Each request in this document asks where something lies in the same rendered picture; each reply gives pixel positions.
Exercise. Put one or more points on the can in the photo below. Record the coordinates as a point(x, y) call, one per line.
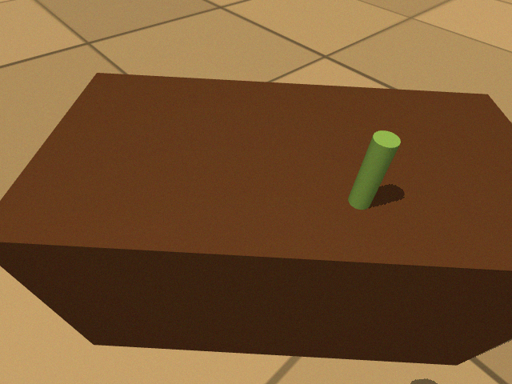
point(380, 153)

